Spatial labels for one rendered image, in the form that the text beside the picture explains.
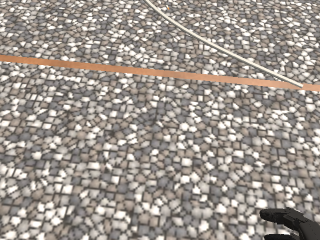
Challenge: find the robot right hand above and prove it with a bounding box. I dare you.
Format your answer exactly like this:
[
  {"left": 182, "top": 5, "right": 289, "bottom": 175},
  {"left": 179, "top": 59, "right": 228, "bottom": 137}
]
[{"left": 259, "top": 207, "right": 320, "bottom": 240}]

